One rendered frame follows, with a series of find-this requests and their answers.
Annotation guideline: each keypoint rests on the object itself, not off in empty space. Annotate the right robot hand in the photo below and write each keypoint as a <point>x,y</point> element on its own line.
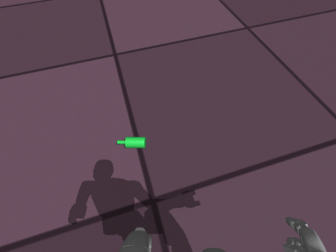
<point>309,239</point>

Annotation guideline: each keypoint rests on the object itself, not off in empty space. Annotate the bottle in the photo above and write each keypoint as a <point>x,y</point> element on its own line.
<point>133,142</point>

